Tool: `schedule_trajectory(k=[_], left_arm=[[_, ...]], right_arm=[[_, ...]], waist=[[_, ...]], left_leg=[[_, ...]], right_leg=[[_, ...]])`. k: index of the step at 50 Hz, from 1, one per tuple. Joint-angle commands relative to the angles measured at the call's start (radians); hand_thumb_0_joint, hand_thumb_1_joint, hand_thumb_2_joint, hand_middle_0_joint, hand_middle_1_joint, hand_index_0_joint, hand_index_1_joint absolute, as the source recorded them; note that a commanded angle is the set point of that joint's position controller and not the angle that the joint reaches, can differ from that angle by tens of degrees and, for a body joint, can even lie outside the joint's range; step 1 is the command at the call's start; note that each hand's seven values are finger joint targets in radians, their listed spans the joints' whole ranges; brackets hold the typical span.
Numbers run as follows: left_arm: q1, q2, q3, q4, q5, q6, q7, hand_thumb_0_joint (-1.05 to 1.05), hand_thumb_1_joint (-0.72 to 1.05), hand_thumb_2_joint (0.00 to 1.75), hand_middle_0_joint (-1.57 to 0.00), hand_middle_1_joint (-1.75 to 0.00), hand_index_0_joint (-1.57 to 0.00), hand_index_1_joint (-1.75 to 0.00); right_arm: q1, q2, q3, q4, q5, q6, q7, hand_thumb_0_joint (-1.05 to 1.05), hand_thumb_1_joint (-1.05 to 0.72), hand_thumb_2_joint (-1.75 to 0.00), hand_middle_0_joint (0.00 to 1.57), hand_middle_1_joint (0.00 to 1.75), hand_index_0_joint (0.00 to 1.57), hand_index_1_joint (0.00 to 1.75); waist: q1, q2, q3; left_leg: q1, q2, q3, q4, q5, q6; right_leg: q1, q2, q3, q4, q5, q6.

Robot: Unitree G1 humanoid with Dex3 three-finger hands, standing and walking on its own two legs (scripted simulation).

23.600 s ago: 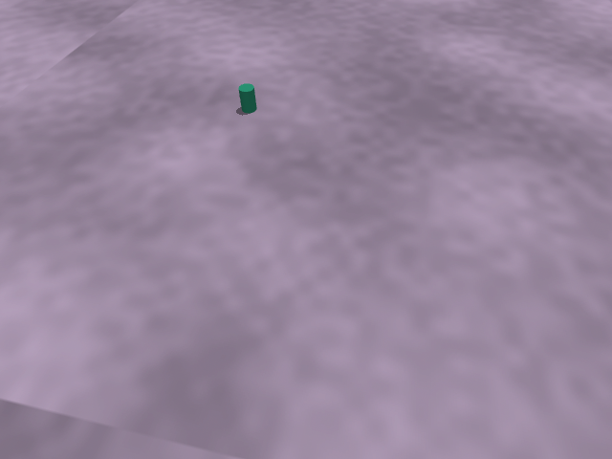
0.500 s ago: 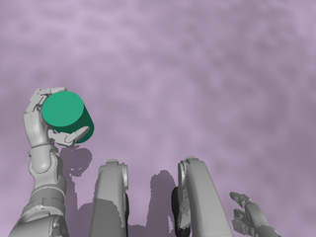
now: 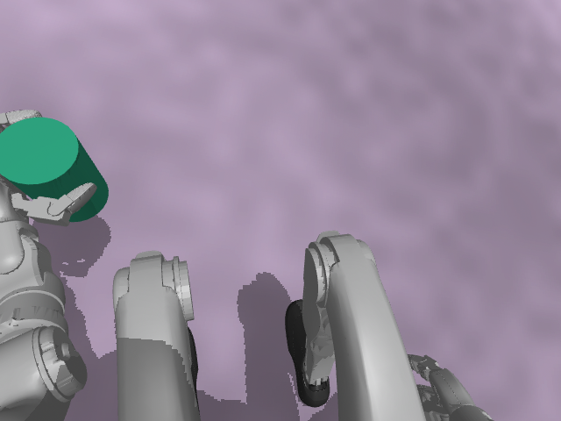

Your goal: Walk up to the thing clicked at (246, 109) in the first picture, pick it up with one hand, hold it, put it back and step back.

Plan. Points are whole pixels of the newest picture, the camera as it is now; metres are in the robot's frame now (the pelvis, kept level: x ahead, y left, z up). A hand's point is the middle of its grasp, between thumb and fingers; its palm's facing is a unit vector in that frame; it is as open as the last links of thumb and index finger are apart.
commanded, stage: crouch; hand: left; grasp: from the side
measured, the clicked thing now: (59, 175) +0.44 +0.26 -0.09
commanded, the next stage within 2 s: lower in 0.52 s
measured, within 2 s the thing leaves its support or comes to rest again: neither
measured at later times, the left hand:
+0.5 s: hand (60, 186) +0.44 +0.28 -0.14, palm faces +0.31 -0.95 -0.01, open 11.7 cm
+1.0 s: hand (79, 199) +0.44 +0.28 -0.20, palm faces +0.31 -0.95 -0.01, open 11.7 cm
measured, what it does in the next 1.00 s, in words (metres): lowers itself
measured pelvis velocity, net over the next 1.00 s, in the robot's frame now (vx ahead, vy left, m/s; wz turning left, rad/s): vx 0.00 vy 0.01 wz -0.10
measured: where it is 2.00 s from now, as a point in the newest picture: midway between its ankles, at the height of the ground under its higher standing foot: (247, 384)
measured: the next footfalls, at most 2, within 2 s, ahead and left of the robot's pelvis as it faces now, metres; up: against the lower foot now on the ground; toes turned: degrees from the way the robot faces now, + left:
none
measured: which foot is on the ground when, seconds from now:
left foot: down 0.00-1.00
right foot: down 0.00-1.00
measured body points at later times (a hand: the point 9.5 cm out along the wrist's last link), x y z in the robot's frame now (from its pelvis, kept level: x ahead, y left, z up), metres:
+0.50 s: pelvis +0.00 +0.00 -0.04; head +0.22 +0.10 +0.34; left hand +0.42 +0.33 -0.13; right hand +0.11 -0.27 -0.14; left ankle +0.09 +0.13 -0.32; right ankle +0.11 -0.12 -0.32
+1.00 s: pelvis +0.00 +0.01 -0.06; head +0.24 +0.13 +0.30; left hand +0.42 +0.33 -0.20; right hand +0.10 -0.27 -0.13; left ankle +0.09 +0.13 -0.32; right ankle +0.11 -0.12 -0.32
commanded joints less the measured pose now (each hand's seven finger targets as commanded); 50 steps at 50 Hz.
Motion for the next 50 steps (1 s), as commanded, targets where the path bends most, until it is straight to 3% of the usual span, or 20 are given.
schedule_trajectory(k=[1,3,4,5,6,7,9,11,14,15,22,25,28,29,32,36,40,42,45,50], left_arm=[[-0.313,0.330,0.084,-0.302,-0.025,-0.136,0.006,0.00,0.03,1.17,-1.11,-1.25,-1.11,-1.26],[-0.330,0.316,0.071,-0.320,-0.023,-0.141,0.007,0.00,0.05,1.18,-1.11,-1.26,-1.12,-1.27],[-0.365,0.367,0.094,-0.356,-0.019,-0.147,0.012,0.00,0.04,1.18,-1.10,-1.25,-1.11,-1.26],[-0.352,0.337,0.079,-0.339,-0.021,-0.147,0.014,0.00,0.06,1.18,-1.11,-1.25,-1.12,-1.27],[-0.372,0.355,0.084,-0.371,-0.019,-0.152,0.016,0.00,0.04,1.17,-1.13,-1.26,-1.13,-1.27],[-0.378,0.373,0.086,-0.386,-0.018,-0.156,0.019,0.00,0.03,1.17,-1.12,-1.25,-1.12,-1.26],[-0.374,0.342,0.048,-0.382,-0.016,-0.156,0.007,0.00,0.07,1.16,-1.10,-1.24,-1.11,-1.25],[-0.382,0.342,0.046,-0.368,-0.020,-0.157,0.003,0.00,0.06,1.17,-1.13,-1.25,-1.13,-1.27],[-0.355,0.354,0.045,-0.330,-0.022,-0.154,-0.002,0.00,0.03,1.16,-1.12,-1.25,-1.13,-1.26],[-0.346,0.332,0.033,-0.311,-0.025,-0.154,-0.007,0.00,0.04,1.16,-1.13,-1.26,-1.14,-1.27],[-0.298,0.351,0.053,-0.242,-0.035,-0.158,-0.013,0.00,0.03,1.18,-1.15,-1.28,-1.16,-1.29],[-0.296,0.391,0.082,-0.256,-0.038,-0.171,-0.006,0.00,0.04,1.18,-1.15,-1.29,-1.16,-1.29],[-0.295,0.408,0.082,-0.288,-0.029,-0.182,0.000,0.00,0.04,1.19,-1.15,-1.29,-1.16,-1.30],[-0.313,0.412,0.074,-0.298,-0.027,-0.187,-0.001,0.00,0.05,1.17,-1.16,-1.28,-1.17,-1.29],[-0.313,0.425,0.079,-0.316,-0.028,-0.194,0.006,0.00,0.02,1.15,-1.17,-1.31,-1.19,-1.31],[-0.314,0.361,0.043,-0.197,-0.039,-0.201,0.018,0.00,-0.02,1.13,-1.14,-1.28,-1.15,-1.29],[-0.304,0.459,0.069,-0.153,-0.015,-0.233,0.028,0.00,-0.02,1.14,-1.14,-1.29,-1.16,-1.29],[-0.294,0.458,0.058,-0.141,-0.007,-0.250,0.024,0.00,0.03,1.14,-1.15,-1.30,-1.17,-1.30],[-0.276,0.492,0.090,-0.141,-0.014,-0.271,0.030,0.00,0.01,1.12,-1.16,-1.29,-1.18,-1.29],[-0.272,0.516,0.096,-0.119,-0.019,-0.292,0.049,0.00,0.01,1.12,-1.12,-1.27,-1.14,-1.27]], right_arm=[[0.093,-0.257,-0.056,-0.069,-0.007,-0.007,-0.012,0.00,-0.92,-0.91,0.20,0.30,0.20,0.30],[0.100,-0.259,-0.053,-0.052,-0.015,-0.003,-0.012,0.00,-0.92,-0.91,0.20,0.30,0.20,0.30],[0.100,-0.264,-0.047,-0.048,-0.021,-0.003,-0.012,0.00,-0.93,-0.92,0.20,0.30,0.20,0.30],[0.103,-0.263,-0.040,-0.045,-0.024,-0.001,-0.011,0.00,-0.93,-0.92,0.20,0.30,0.20,0.30],[0.092,-0.264,-0.039,-0.052,-0.028,-0.002,-0.010,0.00,-0.93,-0.92,0.20,0.30,0.20,0.30],[0.098,-0.266,-0.035,-0.054,-0.032,0.001,-0.011,0.00,-0.93,-0.92,0.20,0.30,0.20,0.30],[0.089,-0.270,-0.029,-0.053,-0.037,0.001,-0.011,0.00,-0.93,-0.92,0.20,0.30,0.20,0.30],[0.097,-0.274,-0.023,-0.041,-0.041,0.000,-0.011,0.00,-0.93,-0.92,0.20,0.30,0.20,0.30],[0.097,-0.281,-0.009,-0.037,-0.047,0.003,-0.009,0.00,-0.93,-0.92,0.20,0.30,0.20,0.30],[0.091,-0.286,-0.006,-0.038,-0.049,0.005,-0.006,0.00,-0.93,-0.92,0.20,0.30,0.20,0.30],[0.061,-0.307,0.024,-0.055,-0.063,0.014,0.004,0.00,-0.93,-0.91,0.20,0.30,0.20,0.30],[0.049,-0.313,0.037,-0.068,-0.069,0.019,0.005,0.00,-0.93,-0.91,0.20,0.30,0.20,0.30],[0.034,-0.319,0.041,-0.070,-0.076,0.021,0.007,0.00,-0.93,-0.91,0.20,0.30,0.20,0.30],[0.031,-0.324,0.045,-0.078,-0.078,0.022,0.006,0.00,-0.93,-0.91,0.20,0.30,0.20,0.30],[0.027,-0.324,0.053,-0.082,-0.084,0.021,0.006,0.00,-0.94,-0.91,0.20,0.30,0.20,0.30],[0.002,-0.328,0.080,-0.082,-0.092,0.019,0.012,0.00,-0.94,-0.91,0.20,0.30,0.20,0.30],[-0.023,-0.347,0.107,-0.092,-0.109,0.025,0.014,0.00,-0.93,-0.91,0.20,0.30,0.20,0.30],[-0.033,-0.357,0.119,-0.097,-0.120,0.027,0.015,0.00,-0.93,-0.91,0.20,0.30,0.20,0.30],[-0.047,-0.372,0.136,-0.106,-0.132,0.026,0.019,0.00,-0.93,-0.91,0.20,0.30,0.20,0.30],[-0.076,-0.398,0.163,-0.120,-0.148,0.026,0.022,0.00,-0.94,-0.91,0.20,0.30,0.20,0.30]], waist=[[0.044,0.295,-0.709],[0.029,0.304,-0.690],[0.028,0.336,-0.681],[0.016,0.340,-0.669],[0.024,0.348,-0.676],[0.013,0.361,-0.697],[-0.009,0.367,-0.682],[-0.019,0.347,-0.668],[-0.019,0.341,-0.654],[-0.029,0.338,-0.637],[-0.022,0.312,-0.594],[-0.024,0.314,-0.592],[-0.019,0.359,-0.589],[-0.037,0.371,-0.584],[-0.037,0.374,-0.589],[-0.079,0.317,-0.505],[-0.080,0.314,-0.478],[-0.091,0.324,-0.477],[-0.088,0.368,-0.488],[-0.109,0.408,-0.441]], left_leg=[[0.489,-0.012,0.055,-0.277,0.122,0.010],[0.481,-0.009,0.054,-0.256,0.122,0.009],[0.469,-0.009,0.057,-0.244,0.115,0.010],[0.469,-0.007,0.049,-0.244,0.112,0.008],[0.465,-0.005,0.050,-0.237,0.095,0.008],[0.470,-0.005,0.052,-0.221,0.108,0.008],[0.469,-0.003,0.045,-0.210,0.104,0.008],[0.442,-0.005,0.046,-0.189,0.090,0.012],[0.431,-0.004,0.041,-0.170,0.108,0.010],[0.435,-0.004,0.034,-0.169,0.113,0.009],[0.402,-0.006,0.022,-0.136,0.126,0.008],[0.389,-0.005,0.018,-0.125,0.126,0.009],[0.430,0.001,0.011,-0.131,0.144,0.001],[0.427,0.002,0.005,-0.129,0.138,0.000],[0.411,0.002,0.009,-0.115,0.132,0.003],[0.365,0.005,-0.008,-0.087,0.111,0.006],[0.354,0.010,-0.016,-0.066,0.098,0.008],[0.382,0.013,-0.023,-0.063,0.119,0.004],[0.424,0.017,-0.037,-0.070,0.141,-0.006],[0.440,0.025,-0.061,-0.076,0.125,-0.015]], right_leg=[[0.330,0.029,-0.062,-0.178,0.143,-0.055],[0.305,0.033,-0.062,-0.167,0.145,-0.056],[0.308,0.033,-0.058,-0.161,0.146,-0.056],[0.300,0.033,-0.065,-0.153,0.144,-0.056],[0.293,0.035,-0.064,-0.152,0.133,-0.057],[0.316,0.037,-0.065,-0.148,0.146,-0.056],[0.295,0.036,-0.070,-0.138,0.146,-0.055],[0.301,0.037,-0.071,-0.143,0.143,-0.051],[0.304,0.040,-0.082,-0.129,0.155,-0.051],[0.290,0.039,-0.089,-0.122,0.159,-0.051],[0.297,0.044,-0.109,-0.097,0.171,-0.048],[0.321,0.046,-0.113,-0.093,0.176,-0.044],[0.296,0.048,-0.116,-0.080,0.184,-0.050],[0.295,0.047,-0.120,-0.074,0.183,-0.050],[0.321,0.050,-0.115,-0.079,0.188,-0.048],[0.289,0.053,-0.131,-0.074,0.175,-0.044],[0.309,0.057,-0.143,-0.071,0.168,-0.040],[0.313,0.056,-0.149,-0.062,0.184,-0.039],[0.319,0.059,-0.161,-0.045,0.198,-0.041],[0.303,0.060,-0.185,-0.029,0.188,-0.041]])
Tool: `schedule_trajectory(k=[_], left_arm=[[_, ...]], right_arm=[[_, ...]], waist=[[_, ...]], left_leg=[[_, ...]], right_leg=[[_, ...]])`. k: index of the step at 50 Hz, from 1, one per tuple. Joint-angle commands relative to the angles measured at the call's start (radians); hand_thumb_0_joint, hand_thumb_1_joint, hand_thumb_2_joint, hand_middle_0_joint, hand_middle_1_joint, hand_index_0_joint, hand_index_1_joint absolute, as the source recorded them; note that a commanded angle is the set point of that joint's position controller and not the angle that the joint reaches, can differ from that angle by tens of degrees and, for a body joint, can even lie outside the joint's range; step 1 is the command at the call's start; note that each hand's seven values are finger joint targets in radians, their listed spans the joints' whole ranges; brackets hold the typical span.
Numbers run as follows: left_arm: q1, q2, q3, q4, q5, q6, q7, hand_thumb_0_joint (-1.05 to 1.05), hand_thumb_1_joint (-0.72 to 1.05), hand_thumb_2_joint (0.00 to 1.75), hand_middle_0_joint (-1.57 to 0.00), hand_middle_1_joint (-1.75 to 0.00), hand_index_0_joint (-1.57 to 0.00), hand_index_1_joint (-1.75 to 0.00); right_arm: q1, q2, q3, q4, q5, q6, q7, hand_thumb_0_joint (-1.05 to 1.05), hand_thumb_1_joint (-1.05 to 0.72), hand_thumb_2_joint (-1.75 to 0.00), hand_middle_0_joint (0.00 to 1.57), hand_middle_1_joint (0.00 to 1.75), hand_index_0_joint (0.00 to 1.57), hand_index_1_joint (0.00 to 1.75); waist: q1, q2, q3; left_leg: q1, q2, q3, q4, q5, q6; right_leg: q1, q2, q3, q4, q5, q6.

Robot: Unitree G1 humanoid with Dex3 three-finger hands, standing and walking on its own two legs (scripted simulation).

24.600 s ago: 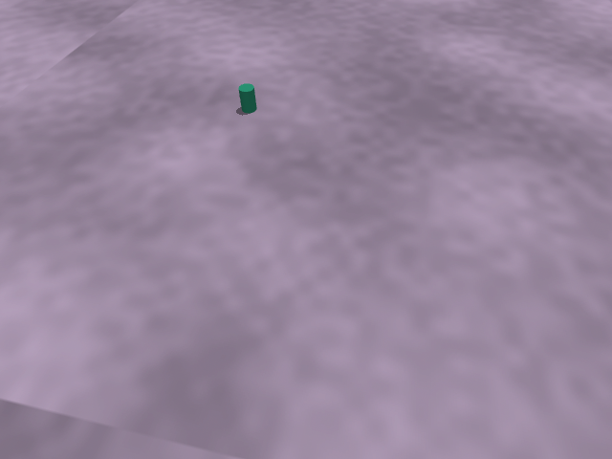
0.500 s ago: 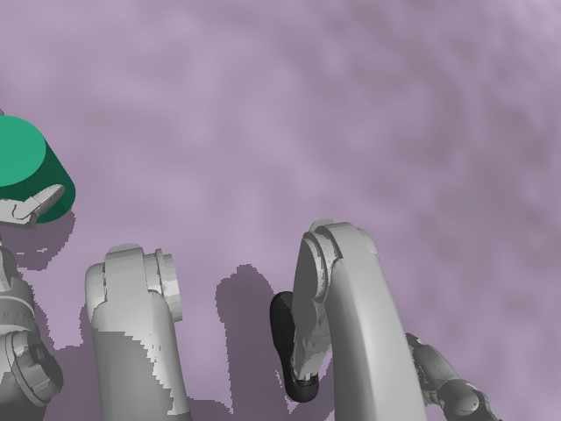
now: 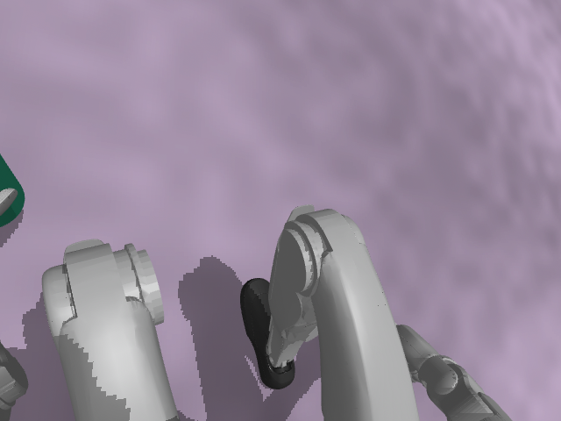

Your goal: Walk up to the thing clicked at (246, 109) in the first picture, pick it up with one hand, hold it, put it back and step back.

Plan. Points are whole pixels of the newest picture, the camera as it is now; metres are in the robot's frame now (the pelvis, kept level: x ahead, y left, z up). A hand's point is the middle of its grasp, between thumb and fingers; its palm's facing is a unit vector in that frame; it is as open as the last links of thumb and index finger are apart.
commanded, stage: lower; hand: left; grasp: from the side
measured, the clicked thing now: out of the picture +0.42 +0.30 -0.17
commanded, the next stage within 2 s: loosen in 0.72 s
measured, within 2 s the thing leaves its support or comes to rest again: rests again in 1.70 s
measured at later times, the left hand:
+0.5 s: hand out of the picture +0.42 +0.31 -0.18, palm faces +0.44 -0.90 -0.01, open 11.7 cm
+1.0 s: hand out of the picture +0.42 +0.31 -0.20, palm faces +0.45 -0.89 -0.01, open 11.6 cm
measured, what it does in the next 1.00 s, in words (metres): stands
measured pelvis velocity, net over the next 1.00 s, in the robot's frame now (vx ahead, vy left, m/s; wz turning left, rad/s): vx -0.01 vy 0.01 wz -0.07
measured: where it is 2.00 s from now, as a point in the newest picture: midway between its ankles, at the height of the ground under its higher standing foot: (205, 379)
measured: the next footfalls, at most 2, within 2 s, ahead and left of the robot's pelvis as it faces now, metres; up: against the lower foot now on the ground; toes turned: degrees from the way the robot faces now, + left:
none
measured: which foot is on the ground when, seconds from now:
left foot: down 0.00-1.00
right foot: down 0.00-1.00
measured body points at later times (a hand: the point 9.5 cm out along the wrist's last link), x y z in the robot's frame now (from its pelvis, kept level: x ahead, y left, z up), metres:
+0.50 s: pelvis -0.01 +0.01 -0.01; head +0.23 +0.17 +0.33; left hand +0.39 +0.35 -0.18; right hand +0.15 -0.26 -0.05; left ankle +0.08 +0.13 -0.26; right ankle +0.13 -0.12 -0.26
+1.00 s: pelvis -0.01 +0.01 -0.01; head +0.22 +0.20 +0.32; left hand +0.39 +0.35 -0.19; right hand +0.14 -0.24 -0.04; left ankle +0.08 +0.13 -0.26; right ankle +0.13 -0.12 -0.26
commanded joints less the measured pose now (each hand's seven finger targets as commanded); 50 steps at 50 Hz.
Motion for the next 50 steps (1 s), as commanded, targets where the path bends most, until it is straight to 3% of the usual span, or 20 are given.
schedule_trajectory(k=[1,3,4,5,9,11,12,13,16,21,22,25,27,33,41,42,46,50], left_arm=[[-0.322,0.305,0.030,-0.255,-0.024,-0.154,0.023,0.00,0.02,1.12,-1.11,-1.26,-1.13,-1.26],[-0.310,0.343,0.051,-0.267,-0.015,-0.166,0.033,0.00,0.01,1.12,-1.13,-1.28,-1.14,-1.27],[-0.298,0.311,0.026,-0.246,-0.014,-0.166,0.032,0.00,0.01,1.12,-1.13,-1.27,-1.14,-1.27],[-0.304,0.336,0.039,-0.258,-0.012,-0.173,0.043,0.00,0.00,1.12,-1.14,-1.28,-1.15,-1.28],[-0.296,0.336,0.042,-0.216,-0.014,-0.184,0.063,0.00,0.03,1.15,-1.13,-1.29,-1.15,-1.29],[-0.293,0.303,0.020,-0.184,-0.019,-0.188,0.068,0.00,0.03,1.16,-1.13,-1.29,-1.15,-1.29],[-0.311,0.328,0.017,-0.184,-0.014,-0.194,0.071,0.00,0.03,1.15,-1.14,-1.29,-1.15,-1.29],[-0.282,0.311,0.015,-0.159,-0.011,-0.196,0.072,0.00,0.06,1.16,-1.14,-1.30,-1.16,-1.30],[-0.302,0.346,0.004,-0.147,0.002,-0.206,0.076,0.00,0.06,1.17,-1.15,-1.31,-1.17,-1.31],[-0.273,0.366,0.023,-0.112,-0.006,-0.223,0.092,0.00,0.06,1.17,-1.14,-1.30,-1.16,-1.30],[-0.277,0.364,0.024,-0.106,-0.009,-0.225,0.097,0.00,0.06,1.18,-1.15,-1.31,-1.17,-1.31],[-0.271,0.402,0.039,-0.116,-0.011,-0.236,0.109,0.00,0.04,1.19,-1.13,-1.31,-1.15,-1.31],[-0.281,0.427,0.042,-0.127,0.003,-0.246,0.120,0.00,0.06,1.19,-1.14,-1.31,-1.15,-1.30],[-0.267,0.403,0.014,-0.119,-0.001,-0.259,0.130,0.00,0.06,1.19,-1.12,-1.30,-1.14,-1.30],[-0.271,0.391,-0.014,-0.044,-0.002,-0.264,0.143,0.00,0.07,1.20,-1.14,-1.31,-1.16,-1.31],[-0.279,0.393,-0.023,-0.046,0.001,-0.264,0.144,0.00,0.06,1.13,-1.18,-1.28,-1.20,-1.28],[-0.288,0.402,-0.021,-0.053,0.000,-0.276,0.148,0.00,-0.08,0.81,-0.95,-0.97,-0.98,-0.96],[-0.292,0.400,-0.030,-0.039,0.003,-0.281,0.152,0.00,-0.20,0.54,-0.81,-0.76,-0.84,-0.74]], right_arm=[[0.066,-0.342,-0.076,-0.023,-0.013,-0.002,-0.015,0.00,-0.94,-0.91,0.20,0.30,0.20,0.30],[0.053,-0.353,-0.069,-0.037,-0.021,0.000,-0.016,0.00,-0.94,-0.91,0.20,0.30,0.20,0.30],[0.042,-0.356,-0.067,-0.039,-0.025,-0.002,-0.015,0.00,-0.94,-0.91,0.20,0.30,0.20,0.30],[0.044,-0.359,-0.060,-0.047,-0.030,-0.002,-0.013,0.00,-0.94,-0.91,0.20,0.30,0.20,0.30],[0.039,-0.360,-0.040,-0.050,-0.041,-0.003,-0.008,0.00,-0.94,-0.91,0.20,0.30,0.20,0.30],[0.024,-0.364,-0.032,-0.059,-0.044,-0.002,-0.007,0.00,-0.93,-0.91,0.20,0.30,0.20,0.30],[0.015,-0.369,-0.029,-0.058,-0.045,-0.001,-0.008,0.00,-0.93,-0.91,0.20,0.30,0.20,0.30],[0.020,-0.370,-0.025,-0.057,-0.050,0.001,-0.007,0.00,-0.92,-0.91,0.20,0.30,0.20,0.30],[-0.002,-0.377,-0.013,-0.061,-0.055,0.001,-0.005,0.00,-0.92,-0.91,0.20,0.30,0.20,0.30],[-0.030,-0.386,0.008,-0.072,-0.066,0.002,-0.005,0.00,-0.92,-0.91,0.20,0.30,0.20,0.30],[-0.026,-0.387,0.014,-0.075,-0.069,0.003,-0.004,0.00,-0.92,-0.91,0.20,0.30,0.20,0.30],[-0.039,-0.389,0.022,-0.077,-0.073,0.002,-0.006,0.00,-0.92,-0.91,0.20,0.30,0.20,0.30],[-0.047,-0.393,0.028,-0.084,-0.079,0.006,-0.007,0.00,-0.92,-0.91,0.20,0.30,0.20,0.30],[-0.044,-0.391,0.042,-0.065,-0.089,0.004,-0.008,0.00,-0.92,-0.91,0.20,0.30,0.20,0.30],[-0.064,-0.405,0.059,-0.081,-0.089,0.006,-0.009,0.00,-0.91,-0.91,0.20,0.30,0.20,0.30],[-0.068,-0.405,0.060,-0.080,-0.087,0.006,-0.008,0.00,-0.91,-0.90,0.20,0.30,0.20,0.30],[-0.070,-0.411,0.065,-0.078,-0.093,0.009,-0.009,0.00,-0.92,-0.90,0.20,0.30,0.20,0.30],[-0.078,-0.409,0.070,-0.081,-0.094,0.010,-0.007,0.00,-0.92,-0.90,0.20,0.30,0.20,0.30]], waist=[[-0.038,0.576,-0.671],[-0.041,0.597,-0.680],[-0.051,0.602,-0.662],[-0.057,0.603,-0.674],[-0.072,0.557,-0.652],[-0.090,0.537,-0.624],[-0.090,0.538,-0.608],[-0.096,0.533,-0.610],[-0.096,0.532,-0.580],[-0.090,0.530,-0.566],[-0.105,0.531,-0.567],[-0.092,0.540,-0.560],[-0.100,0.555,-0.556],[-0.109,0.570,-0.544],[-0.130,0.519,-0.474],[-0.125,0.517,-0.454],[-0.132,0.535,-0.470],[-0.139,0.532,-0.441]], left_leg=[[0.514,0.044,0.075,-0.328,0.146,-0.018],[0.542,0.048,0.067,-0.322,0.179,-0.022],[0.550,0.051,0.063,-0.321,0.190,-0.024],[0.543,0.050,0.065,-0.313,0.188,-0.023],[0.498,0.049,0.061,-0.287,0.195,-0.014],[0.497,0.052,0.052,-0.283,0.187,-0.014],[0.478,0.052,0.049,-0.283,0.159,-0.013],[0.498,0.053,0.043,-0.285,0.180,-0.015],[0.476,0.056,0.038,-0.281,0.151,-0.014],[0.490,0.062,0.026,-0.275,0.161,-0.017],[0.490,0.062,0.024,-0.273,0.162,-0.016],[0.481,0.064,0.026,-0.267,0.149,-0.015],[0.488,0.067,0.017,-0.273,0.153,-0.019],[0.508,0.074,0.007,-0.265,0.173,-0.020],[0.471,0.078,-0.021,-0.271,0.123,-0.017],[0.463,0.080,-0.025,-0.277,0.108,-0.017],[0.497,0.083,-0.037,-0.279,0.138,-0.023],[0.471,0.081,-0.038,-0.279,0.102,-0.019]], right_leg=[[0.290,0.027,-0.085,-0.165,0.166,-0.074],[0.301,0.028,-0.092,-0.157,0.191,-0.072],[0.294,0.026,-0.094,-0.151,0.200,-0.072],[0.316,0.029,-0.096,-0.157,0.204,-0.071],[0.360,0.036,-0.100,-0.168,0.226,-0.064],[0.349,0.037,-0.112,-0.171,0.224,-0.059],[0.340,0.039,-0.116,-0.170,0.203,-0.061],[0.352,0.038,-0.121,-0.169,0.219,-0.057],[0.342,0.043,-0.128,-0.165,0.198,-0.058],[0.347,0.051,-0.139,-0.161,0.208,-0.055],[0.363,0.052,-0.144,-0.166,0.209,-0.053],[0.368,0.058,-0.143,-0.169,0.204,-0.053],[0.370,0.059,-0.152,-0.163,0.203,-0.054],[0.377,0.067,-0.155,-0.160,0.225,-0.053],[0.351,0.070,-0.180,-0.160,0.195,-0.050],[0.332,0.070,-0.182,-0.159,0.182,-0.051],[0.338,0.071,-0.189,-0.150,0.210,-0.048],[0.333,0.072,-0.192,-0.157,0.188,-0.048]])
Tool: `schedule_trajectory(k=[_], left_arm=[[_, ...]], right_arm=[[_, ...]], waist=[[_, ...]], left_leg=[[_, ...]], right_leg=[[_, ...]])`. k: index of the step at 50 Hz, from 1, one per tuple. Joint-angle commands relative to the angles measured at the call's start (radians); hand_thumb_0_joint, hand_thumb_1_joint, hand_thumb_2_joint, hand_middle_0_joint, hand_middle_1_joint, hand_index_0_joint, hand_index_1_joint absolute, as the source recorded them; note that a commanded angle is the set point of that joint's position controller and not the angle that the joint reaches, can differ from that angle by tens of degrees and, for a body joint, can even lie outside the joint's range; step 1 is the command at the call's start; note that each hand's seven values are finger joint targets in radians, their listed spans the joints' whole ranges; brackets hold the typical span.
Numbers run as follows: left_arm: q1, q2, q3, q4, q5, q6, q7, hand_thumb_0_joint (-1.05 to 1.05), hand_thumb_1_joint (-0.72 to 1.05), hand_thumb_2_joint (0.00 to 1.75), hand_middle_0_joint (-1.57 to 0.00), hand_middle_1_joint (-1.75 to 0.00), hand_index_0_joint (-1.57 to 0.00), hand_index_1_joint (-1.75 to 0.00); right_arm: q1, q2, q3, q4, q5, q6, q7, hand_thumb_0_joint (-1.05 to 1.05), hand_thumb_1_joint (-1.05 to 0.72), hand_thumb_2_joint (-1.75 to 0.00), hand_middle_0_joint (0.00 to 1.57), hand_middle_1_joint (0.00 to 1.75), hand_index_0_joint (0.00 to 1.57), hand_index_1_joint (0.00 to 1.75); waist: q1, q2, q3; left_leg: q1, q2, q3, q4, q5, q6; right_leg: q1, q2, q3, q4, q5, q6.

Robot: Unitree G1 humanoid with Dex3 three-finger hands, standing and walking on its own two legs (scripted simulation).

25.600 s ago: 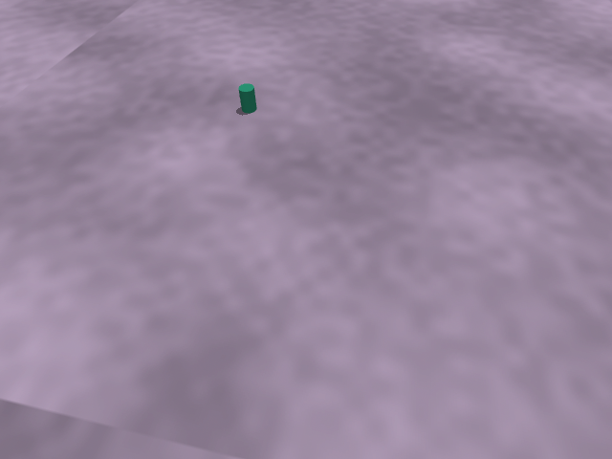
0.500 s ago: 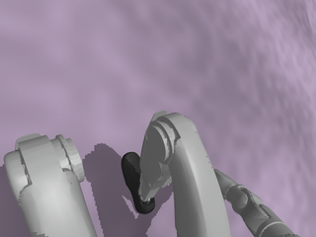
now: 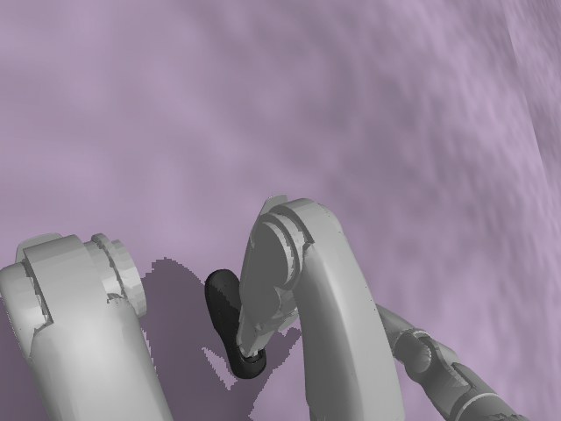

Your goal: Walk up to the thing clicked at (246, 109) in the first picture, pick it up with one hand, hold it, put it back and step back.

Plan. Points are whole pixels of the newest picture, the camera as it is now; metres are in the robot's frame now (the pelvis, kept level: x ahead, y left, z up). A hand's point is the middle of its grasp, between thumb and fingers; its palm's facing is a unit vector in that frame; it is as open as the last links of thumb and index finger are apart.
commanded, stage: open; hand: left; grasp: from the side
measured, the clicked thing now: out of the picture +0.41 +0.32 -0.21
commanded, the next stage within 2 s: withdraw in 0.30 s
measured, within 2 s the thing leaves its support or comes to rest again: rests again in 0.70 s
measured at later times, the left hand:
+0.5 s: hand out of the picture +0.41 +0.33 -0.18, palm faces +0.53 -0.85 +0.02, open 17.1 cm
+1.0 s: hand out of the picture +0.36 +0.39 -0.10, palm faces +0.41 -0.91 -0.12, open 17.6 cm
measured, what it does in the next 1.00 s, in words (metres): stands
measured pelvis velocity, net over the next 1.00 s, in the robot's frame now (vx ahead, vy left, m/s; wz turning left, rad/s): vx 0.00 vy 0.00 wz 0.05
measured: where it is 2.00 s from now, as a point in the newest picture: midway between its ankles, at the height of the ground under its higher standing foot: (176, 382)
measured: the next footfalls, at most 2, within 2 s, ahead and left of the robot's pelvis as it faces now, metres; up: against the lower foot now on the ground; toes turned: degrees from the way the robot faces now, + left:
none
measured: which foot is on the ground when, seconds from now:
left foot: down 0.00-1.00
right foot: down 0.00-1.00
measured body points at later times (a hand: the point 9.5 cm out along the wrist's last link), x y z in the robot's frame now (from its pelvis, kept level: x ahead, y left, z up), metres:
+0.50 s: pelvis +0.00 +0.00 +0.00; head +0.22 +0.20 +0.33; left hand +0.38 +0.37 -0.18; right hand +0.17 -0.24 -0.02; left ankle +0.08 +0.12 -0.25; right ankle +0.15 -0.12 -0.25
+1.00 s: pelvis +0.00 +0.00 +0.03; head +0.18 +0.17 +0.40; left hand +0.33 +0.43 -0.09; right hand +0.20 -0.23 -0.03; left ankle +0.08 +0.12 -0.25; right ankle +0.15 -0.12 -0.25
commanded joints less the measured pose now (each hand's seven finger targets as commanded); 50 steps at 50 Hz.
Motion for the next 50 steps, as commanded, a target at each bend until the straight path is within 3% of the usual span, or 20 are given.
schedule_trajectory(k=[1,6,10,15,19,21,24,29,31,34,36,39,40,42,43,44,45,47,49,50], left_arm=[[-0.295,0.245,0.005,-0.221,-0.006,-0.126,0.006,0.00,-0.26,0.49,-0.77,-0.70,-0.79,-0.68],[-0.288,0.223,-0.016,-0.192,-0.008,-0.116,-0.001,0.00,-0.47,0.25,-0.45,-0.37,-0.46,-0.37],[-0.226,0.211,-0.006,-0.139,0.000,-0.091,-0.004,0.00,-0.59,0.15,-0.35,-0.26,-0.36,-0.26],[-0.185,0.195,-0.002,-0.126,-0.011,-0.076,-0.014,0.00,-0.61,0.08,-0.23,-0.13,-0.23,-0.14],[-0.211,0.191,-0.001,-0.154,-0.018,-0.082,-0.014,0.00,-0.61,0.01,-0.13,-0.03,-0.12,-0.03],[-0.232,0.194,0.000,-0.168,-0.026,-0.088,-0.013,0.00,-0.61,0.06,-0.08,-0.05,-0.08,-0.05],[-0.267,0.238,0.013,-0.208,-0.028,-0.106,-0.016,0.00,-0.57,0.07,-0.06,-0.04,-0.06,-0.04],[-0.285,0.383,0.089,-0.363,-0.002,-0.096,-0.025,0.00,-0.51,0.09,-0.05,-0.03,-0.05,-0.03],[-0.274,0.390,0.108,-0.431,-0.010,-0.071,-0.043,0.00,-0.55,0.08,-0.05,-0.03,-0.05,-0.03],[-0.208,0.327,0.098,-0.486,-0.015,0.004,-0.094,0.00,-0.56,0.08,-0.06,-0.04,-0.06,-0.04],[-0.130,0.232,0.043,-0.469,-0.028,0.078,-0.146,0.00,-0.58,0.06,-0.06,-0.04,-0.07,-0.04],[0.011,0.026,-0.090,-0.349,-0.072,0.193,-0.221,0.00,-0.61,0.05,-0.05,-0.04,-0.06,-0.04],[0.080,-0.023,-0.108,-0.273,-0.092,0.226,-0.238,0.00,-0.61,0.07,-0.04,-0.05,-0.05,-0.04],[-0.032,0.041,-0.041,-0.429,-0.142,0.226,-0.247,0.00,-0.61,0.05,-0.02,-0.04,-0.05,-0.03],[-0.091,0.044,-0.019,-0.488,-0.167,0.223,-0.249,0.00,-0.60,0.05,-0.02,-0.05,-0.05,-0.02],[-0.128,0.010,-0.035,-0.509,-0.179,0.221,-0.249,0.00,-0.52,0.03,-0.03,0.00,-0.02,0.00],[-0.112,0.309,-0.006,-0.523,0.060,0.296,-0.213,0.00,-0.51,0.07,-0.06,-0.05,-0.05,-0.06],[-0.201,0.170,-0.056,-0.579,0.040,0.354,-0.198,0.00,-0.54,0.08,-0.07,-0.07,-0.06,-0.08],[-0.185,0.236,0.000,-0.617,0.065,0.409,-0.167,0.00,-0.59,0.09,-0.09,-0.06,-0.07,-0.08],[-0.186,0.262,0.001,-0.655,0.081,0.439,-0.153,0.00,-0.60,0.09,-0.09,-0.06,-0.07,-0.08]], right_arm=[[0.027,-0.376,-0.116,-0.003,0.000,0.009,-0.019,0.00,-0.92,-0.90,0.20,0.30,0.20,0.30],[0.026,-0.376,-0.116,-0.010,0.004,0.007,-0.018,0.00,-0.92,-0.90,0.20,0.30,0.20,0.30],[0.022,-0.385,-0.117,-0.038,0.008,0.015,-0.018,0.00,-0.92,-0.90,0.20,0.30,0.20,0.30],[0.015,-0.377,-0.114,-0.056,0.014,0.022,-0.016,0.00,-0.92,-0.90,0.20,0.30,0.20,0.30],[0.021,-0.375,-0.113,-0.060,0.012,0.023,-0.016,0.00,-0.91,-0.90,0.20,0.30,0.20,0.30],[0.014,-0.375,-0.112,-0.060,0.014,0.019,-0.017,0.00,-0.90,-0.90,0.20,0.30,0.20,0.30],[0.017,-0.375,-0.111,-0.049,0.013,0.016,-0.019,0.00,-0.90,-0.90,0.20,0.30,0.20,0.30],[0.044,-0.383,-0.132,-0.040,0.013,0.027,-0.028,0.00,-0.89,-0.90,0.20,0.30,0.20,0.30],[0.049,-0.382,-0.147,-0.051,0.022,0.033,-0.031,0.00,-0.90,-0.90,0.20,0.30,0.20,0.30],[0.082,-0.374,-0.190,-0.047,0.043,0.043,-0.036,0.00,-0.90,-0.90,0.20,0.30,0.20,0.30],[0.104,-0.359,-0.217,-0.048,0.068,0.047,-0.040,0.00,-0.91,-0.90,0.20,0.30,0.20,0.30],[0.116,-0.326,-0.242,-0.035,0.118,0.042,-0.044,0.00,-0.90,-0.90,0.20,0.30,0.20,0.30],[0.106,-0.327,-0.248,-0.051,0.133,0.038,-0.047,0.00,-0.89,-0.90,0.20,0.30,0.20,0.30],[0.119,-0.323,-0.264,-0.052,0.156,0.027,-0.051,0.00,-0.88,-0.89,0.20,0.30,0.20,0.30],[0.132,-0.321,-0.270,-0.053,0.165,0.022,-0.049,0.00,-0.87,-0.89,0.20,0.30,0.20,0.30],[0.137,-0.308,-0.276,-0.044,0.171,0.016,-0.047,0.00,-0.79,-0.88,0.20,0.30,0.20,0.30],[0.187,-0.276,-0.339,-0.005,0.208,0.032,-0.058,0.00,-0.87,-0.91,0.20,0.30,0.20,0.30],[0.211,-0.251,-0.355,-0.019,0.231,0.042,-0.055,0.00,-0.93,-0.92,0.20,0.30,0.20,0.30],[0.224,-0.267,-0.397,-0.026,0.246,0.051,-0.067,0.00,-0.96,-0.93,0.20,0.30,0.20,0.30],[0.236,-0.259,-0.405,-0.027,0.255,0.053,-0.072,0.00,-0.99,-0.93,0.20,0.30,0.20,0.30]], waist=[[-0.128,0.630,-0.569],[-0.135,0.599,-0.551],[-0.123,0.593,-0.557],[-0.108,0.572,-0.529],[-0.122,0.573,-0.544],[-0.128,0.565,-0.534],[-0.122,0.587,-0.546],[-0.070,0.717,-0.636],[-0.048,0.761,-0.678],[-0.017,0.831,-0.727],[-0.010,0.799,-0.720],[-0.019,0.618,-0.600],[-0.014,0.514,-0.570],[0.009,0.485,-0.616],[0.011,0.493,-0.656],[0.006,0.509,-0.685],[0.077,0.624,-0.795],[0.039,0.674,-0.848],[0.078,0.719,-0.871],[0.091,0.759,-0.897]], left_leg=[[0.405,0.071,0.076,-0.355,0.114,-0.033],[0.380,0.071,0.083,-0.353,0.076,-0.025],[0.403,0.075,0.064,-0.380,0.101,-0.036],[0.363,0.069,0.068,-0.380,0.086,-0.029],[0.380,0.073,0.067,-0.371,0.114,-0.028],[0.366,0.073,0.070,-0.364,0.094,-0.023],[0.370,0.075,0.075,-0.360,0.088,-0.022],[0.461,0.081,0.091,-0.388,0.139,-0.038],[0.492,0.081,0.098,-0.412,0.147,-0.043],[0.550,0.079,0.107,-0.460,0.172,-0.054],[0.493,0.068,0.129,-0.467,0.151,-0.046],[0.319,0.054,0.141,-0.473,0.032,-0.019],[0.263,0.050,0.142,-0.463,0.014,-0.006],[0.250,0.043,0.144,-0.448,-0.002,0.005],[0.273,0.040,0.137,-0.448,0.007,0.005],[0.313,0.040,0.135,-0.448,0.021,0.004],[0.437,0.044,0.168,-0.516,0.067,-0.001],[0.481,0.056,0.156,-0.556,0.077,-0.008],[0.514,0.057,0.169,-0.603,0.034,-0.013],[0.539,0.057,0.182,-0.619,0.031,-0.014]], right_leg=[[0.239,0.024,-0.106,-0.139,0.147,-0.072],[0.233,0.028,-0.104,-0.156,0.120,-0.072],[0.230,0.027,-0.123,-0.142,0.136,-0.072],[0.228,0.030,-0.124,-0.148,0.125,-0.073],[0.242,0.034,-0.122,-0.149,0.148,-0.073],[0.238,0.035,-0.121,-0.154,0.138,-0.071],[0.244,0.035,-0.114,-0.155,0.131,-0.072],[0.255,0.029,-0.091,-0.137,0.154,-0.082],[0.253,0.026,-0.086,-0.135,0.155,-0.088],[0.223,0.016,-0.074,-0.131,0.162,-0.094],[0.208,0.016,-0.065,-0.149,0.151,-0.097],[0.137,0.013,-0.061,-0.188,0.064,-0.094],[0.151,0.016,-0.063,-0.211,0.054,-0.087],[0.162,0.013,-0.053,-0.218,0.052,-0.082],[0.157,0.012,-0.049,-0.210,0.059,-0.084],[0.145,0.011,-0.043,-0.204,0.067,-0.087],[0.129,-0.008,-0.014,-0.219,0.063,-0.097],[0.101,-0.009,-0.006,-0.212,0.069,-0.104],[0.086,-0.017,0.013,-0.226,0.041,-0.106],[0.092,-0.018,0.027,-0.236,0.035,-0.108]])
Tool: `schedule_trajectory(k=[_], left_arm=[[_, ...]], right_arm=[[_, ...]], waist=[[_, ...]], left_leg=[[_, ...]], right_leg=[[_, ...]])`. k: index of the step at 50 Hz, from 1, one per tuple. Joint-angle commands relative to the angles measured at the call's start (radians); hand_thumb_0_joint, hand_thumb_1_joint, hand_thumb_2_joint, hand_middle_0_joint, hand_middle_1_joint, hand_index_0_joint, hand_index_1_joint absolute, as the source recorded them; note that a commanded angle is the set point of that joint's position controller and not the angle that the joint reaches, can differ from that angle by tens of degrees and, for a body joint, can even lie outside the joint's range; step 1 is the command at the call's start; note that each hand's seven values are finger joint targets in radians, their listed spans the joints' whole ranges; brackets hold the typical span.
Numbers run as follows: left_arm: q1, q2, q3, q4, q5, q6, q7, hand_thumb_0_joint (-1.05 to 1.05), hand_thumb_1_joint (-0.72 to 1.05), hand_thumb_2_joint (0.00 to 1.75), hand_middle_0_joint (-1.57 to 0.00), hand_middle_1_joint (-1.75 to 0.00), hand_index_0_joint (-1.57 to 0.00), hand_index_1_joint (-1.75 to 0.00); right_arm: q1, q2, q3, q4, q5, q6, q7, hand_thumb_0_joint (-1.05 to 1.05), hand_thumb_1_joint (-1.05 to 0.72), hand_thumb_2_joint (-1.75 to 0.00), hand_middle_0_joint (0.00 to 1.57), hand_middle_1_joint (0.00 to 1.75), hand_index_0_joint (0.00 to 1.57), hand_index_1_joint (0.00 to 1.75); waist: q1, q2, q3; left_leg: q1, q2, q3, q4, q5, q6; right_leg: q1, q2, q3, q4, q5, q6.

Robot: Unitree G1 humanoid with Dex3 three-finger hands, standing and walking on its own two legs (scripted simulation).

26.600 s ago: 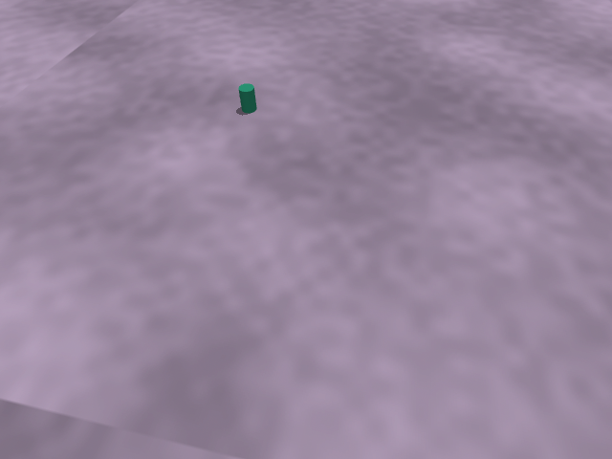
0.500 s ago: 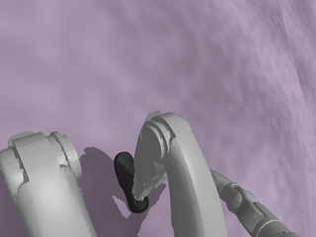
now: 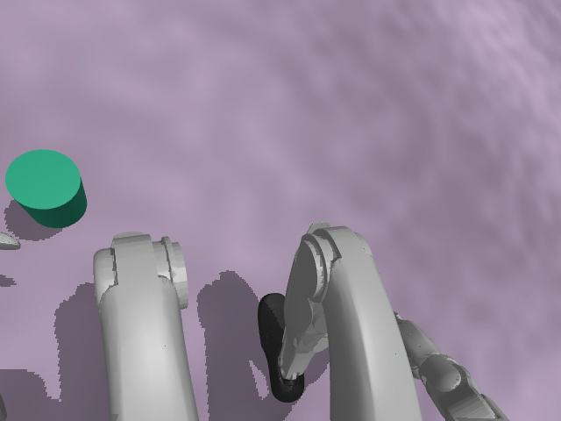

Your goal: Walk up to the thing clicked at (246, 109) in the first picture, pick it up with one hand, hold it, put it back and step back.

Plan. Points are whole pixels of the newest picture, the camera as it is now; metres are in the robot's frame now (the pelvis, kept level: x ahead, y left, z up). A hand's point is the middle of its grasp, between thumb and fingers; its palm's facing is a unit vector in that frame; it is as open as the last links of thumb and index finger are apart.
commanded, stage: home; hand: left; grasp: from the side
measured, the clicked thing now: (52, 192) +0.42 +0.30 -0.25
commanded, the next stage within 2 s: none
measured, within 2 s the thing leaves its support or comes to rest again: neither
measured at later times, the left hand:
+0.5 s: hand out of the picture +0.27 +0.33 +0.04, palm faces +0.26 -0.84 -0.48, open 17.3 cm
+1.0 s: hand out of the picture +0.25 +0.25 +0.27, palm faces +0.33 -0.88 -0.35, open 17.2 cm
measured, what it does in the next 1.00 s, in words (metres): rises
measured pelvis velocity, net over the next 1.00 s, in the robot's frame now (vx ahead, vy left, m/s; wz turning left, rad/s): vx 0.09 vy -0.01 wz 0.21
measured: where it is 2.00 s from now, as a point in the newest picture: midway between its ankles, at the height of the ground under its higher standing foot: (220, 386)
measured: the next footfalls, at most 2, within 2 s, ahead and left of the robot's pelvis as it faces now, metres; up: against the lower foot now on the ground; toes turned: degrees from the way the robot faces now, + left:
none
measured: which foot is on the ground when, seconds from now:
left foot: down 0.00-1.00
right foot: down 0.00-1.00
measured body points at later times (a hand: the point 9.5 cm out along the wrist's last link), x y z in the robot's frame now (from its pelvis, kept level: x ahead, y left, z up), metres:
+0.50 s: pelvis +0.02 -0.02 +0.15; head +0.22 +0.04 +0.55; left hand +0.25 +0.37 +0.07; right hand +0.23 -0.24 +0.01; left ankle +0.08 +0.12 -0.28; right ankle +0.14 -0.13 -0.28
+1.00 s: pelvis +0.09 -0.01 +0.36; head +0.15 +0.03 +0.80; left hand +0.23 +0.29 +0.29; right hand +0.29 -0.23 +0.28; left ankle +0.08 +0.12 -0.28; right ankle +0.13 -0.13 -0.28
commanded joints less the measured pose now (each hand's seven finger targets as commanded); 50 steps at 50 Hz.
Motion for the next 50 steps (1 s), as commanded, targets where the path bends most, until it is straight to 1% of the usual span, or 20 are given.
schedule_trajectory(k=[1,2,3,7,8,10,13,14,18,20,24,25,29,33,35,37,41,48,49,50], left_arm=[[-0.335,0.451,0.109,-0.409,0.066,0.047,0.069,0.00,-0.60,0.08,-0.10,-0.06,-0.08,-0.07],[-0.323,0.488,0.129,-0.447,0.084,0.071,0.080,0.00,-0.60,0.08,-0.10,-0.07,-0.08,-0.09],[-0.214,0.441,0.112,-0.405,0.094,0.108,0.088,0.00,-0.52,0.12,-0.06,-0.07,-0.06,-0.08],[-0.045,0.255,0.053,-0.364,0.105,0.233,0.109,0.00,-0.58,0.04,-0.05,-0.05,-0.05,-0.05],[-0.025,0.240,0.047,-0.407,0.106,0.261,0.114,0.00,-0.55,0.06,-0.05,-0.06,-0.05,-0.06],[0.078,0.118,-0.011,-0.395,0.100,0.326,0.114,0.00,-0.56,0.05,-0.06,-0.06,-0.05,-0.06],[0.162,0.022,-0.076,-0.462,0.094,0.415,0.128,0.00,-0.58,0.04,-0.05,-0.05,-0.05,-0.05],[0.155,0.027,-0.093,-0.527,0.093,0.442,0.135,0.00,-0.57,0.05,-0.05,-0.05,-0.05,-0.05],[0.205,0.085,-0.078,-0.837,0.084,0.517,0.179,0.00,-0.52,0.07,-0.06,-0.06,-0.05,-0.06],[0.303,0.058,-0.090,-0.879,0.084,0.561,0.204,0.00,-0.49,0.09,-0.06,-0.06,-0.06,-0.06],[0.323,0.060,-0.075,-0.967,0.082,0.619,0.255,0.00,-0.48,0.09,-0.06,-0.06,-0.06,-0.07],[0.378,0.028,-0.083,-0.961,0.078,0.633,0.266,0.00,-0.52,0.08,-0.06,-0.06,-0.05,-0.06],[0.482,-0.096,-0.162,-0.908,0.070,0.687,0.291,0.00,-0.48,0.09,-0.06,-0.06,-0.06,-0.07],[0.549,-0.188,-0.227,-0.899,0.065,0.733,0.308,0.00,-0.52,0.08,-0.05,-0.06,-0.05,-0.06],[0.567,-0.243,-0.279,-0.898,0.063,0.758,0.313,0.00,-0.52,0.07,-0.05,-0.06,-0.05,-0.06],[0.594,-0.262,-0.298,-0.907,0.062,0.782,0.322,0.00,-0.50,0.08,-0.06,-0.06,-0.05,-0.06],[0.665,-0.262,-0.305,-0.993,0.056,0.821,0.348,0.00,-0.49,0.09,-0.06,-0.06,-0.05,-0.06],[0.823,-0.358,-0.394,-1.147,0.043,0.894,0.372,0.00,-0.53,0.07,-0.05,-0.06,-0.05,-0.06],[0.833,-0.384,-0.422,-1.165,0.042,0.902,0.373,0.00,-0.51,0.08,-0.05,-0.06,-0.05,-0.06],[0.864,-0.391,-0.429,-1.201,0.041,0.910,0.375,0.00,-0.52,0.07,-0.05,-0.06,-0.05,-0.06]], right_arm=[[0.125,-0.305,-0.176,-0.033,0.046,0.013,-0.040,0.00,-1.00,-0.94,0.20,0.30,0.20,0.30],[0.134,-0.296,-0.187,-0.029,0.053,0.020,-0.042,0.00,-1.01,-0.94,0.20,0.30,0.20,0.30],[0.144,-0.285,-0.194,-0.033,0.060,0.026,-0.042,0.00,-0.93,-0.90,0.20,0.30,0.20,0.30],[0.159,-0.249,-0.243,-0.042,0.092,0.039,-0.050,0.00,-0.90,-0.90,0.20,0.30,0.20,0.30],[0.173,-0.237,-0.260,-0.042,0.100,0.042,-0.053,0.00,-0.90,-0.90,0.20,0.30,0.20,0.30],[0.171,-0.224,-0.288,-0.062,0.120,0.047,-0.055,0.00,-0.90,-0.90,0.20,0.30,0.20,0.30],[0.186,-0.216,-0.327,-0.081,0.148,0.051,-0.062,0.00,-0.89,-0.90,0.20,0.30,0.20,0.30],[0.184,-0.214,-0.334,-0.095,0.156,0.051,-0.066,0.00,-0.89,-0.90,0.20,0.30,0.20,0.30],[0.198,-0.195,-0.357,-0.149,0.182,0.053,-0.092,0.00,-0.89,-0.90,0.20,0.30,0.20,0.30],[0.184,-0.182,-0.356,-0.173,0.193,0.043,-0.111,0.00,-0.90,-0.90,0.20,0.30,0.20,0.30],[0.181,-0.133,-0.347,-0.175,0.199,0.019,-0.151,0.00,-0.90,-0.90,0.20,0.30,0.20,0.30],[0.184,-0.123,-0.348,-0.174,0.200,0.013,-0.160,0.00,-0.90,-0.90,0.20,0.30,0.20,0.30],[0.185,-0.080,-0.335,-0.171,0.195,-0.023,-0.193,0.00,-0.90,-0.90,0.20,0.30,0.20,0.30],[0.212,-0.075,-0.335,-0.167,0.193,-0.056,-0.211,0.00,-0.90,-0.90,0.20,0.30,0.20,0.30],[0.226,-0.069,-0.331,-0.165,0.191,-0.071,-0.217,0.00,-0.90,-0.90,0.20,0.30,0.20,0.30],[0.235,-0.063,-0.330,-0.166,0.191,-0.085,-0.222,0.00,-0.90,-0.90,0.20,0.30,0.20,0.30],[0.239,-0.060,-0.323,-0.196,0.196,-0.099,-0.242,0.00,-0.90,-0.90,0.20,0.30,0.20,0.30],[0.265,-0.036,-0.306,-0.226,0.192,-0.123,-0.279,0.00,-0.90,-0.90,0.20,0.30,0.20,0.30],[0.265,-0.033,-0.305,-0.227,0.189,-0.126,-0.282,0.00,-0.90,-0.90,0.20,0.30,0.20,0.30],[0.270,-0.030,-0.306,-0.238,0.189,-0.130,-0.286,0.00,-0.90,-0.90,0.20,0.30,0.20,0.30]], waist=[[0.014,0.664,-0.690],[0.033,0.690,-0.696],[0.042,0.694,-0.682],[0.065,0.587,-0.684],[0.078,0.563,-0.719],[0.069,0.452,-0.727],[0.062,0.319,-0.757],[0.057,0.272,-0.779],[0.101,0.255,-0.893],[0.106,0.264,-0.874],[0.114,0.267,-0.850],[0.127,0.262,-0.851],[0.107,0.205,-0.754],[0.097,0.206,-0.691],[0.076,0.196,-0.640],[0.075,0.189,-0.620],[0.106,0.219,-0.602],[0.106,0.261,-0.504],[0.093,0.258,-0.479],[0.103,0.269,-0.474]], left_leg=[[0.586,0.038,0.060,-0.500,0.009,-0.047],[0.593,0.033,0.073,-0.512,-0.003,-0.045],[0.595,0.032,0.081,-0.531,0.001,-0.046],[0.582,0.017,0.109,-0.564,0.041,-0.041],[0.585,0.012,0.125,-0.561,0.061,-0.037],[0.579,0.005,0.131,-0.572,0.090,-0.027],[0.601,-0.001,0.133,-0.621,0.078,-0.012],[0.594,-0.003,0.141,-0.634,0.070,-0.004],[0.708,-0.006,0.159,-0.755,0.046,0.002],[0.760,-0.004,0.161,-0.827,0.004,0.002],[0.820,-0.010,0.203,-0.903,0.044,0.006],[0.852,-0.012,0.213,-0.922,0.078,0.005],[0.888,-0.014,0.242,-0.980,0.164,0.011],[1.031,-0.013,0.244,-1.082,0.251,0.008],[1.084,-0.013,0.243,-1.138,0.271,0.006],[1.145,-0.013,0.243,-1.189,0.292,0.004],[1.312,-0.016,0.236,-1.320,0.355,-0.010],[1.527,-0.018,0.239,-1.503,0.435,-0.023],[1.545,-0.017,0.239,-1.523,0.446,-0.025],[1.577,-0.017,0.236,-1.552,0.452,-0.028]], right_leg=[[0.148,0.016,-0.045,-0.167,0.054,-0.081],[0.138,0.015,-0.038,-0.173,0.040,-0.083],[0.138,0.012,-0.031,-0.177,0.041,-0.086],[0.134,0.005,-0.010,-0.231,0.048,-0.090],[0.152,0.005,0.001,-0.255,0.050,-0.092],[0.159,0.001,0.011,-0.297,0.056,-0.091],[0.234,-0.002,0.026,-0.387,0.052,-0.083],[0.286,-0.003,0.036,-0.428,0.051,-0.078],[0.471,-0.011,0.077,-0.556,0.032,-0.069],[0.522,-0.013,0.092,-0.610,-0.003,-0.068],[0.691,-0.024,0.151,-0.743,0.012,-0.063],[0.734,-0.025,0.157,-0.769,0.038,-0.064],[0.892,-0.033,0.203,-0.905,0.109,-0.052],[0.992,-0.036,0.191,-1.008,0.208,-0.054],[1.050,-0.039,0.187,-1.071,0.238,-0.052],[1.117,-0.044,0.190,-1.132,0.260,-0.049],[1.214,-0.042,0.154,-1.208,0.304,-0.055],[1.377,-0.035,0.129,-1.357,0.371,-0.055],[1.387,-0.032,0.122,-1.371,0.379,-0.055],[1.408,-0.030,0.115,-1.389,0.378,-0.056]])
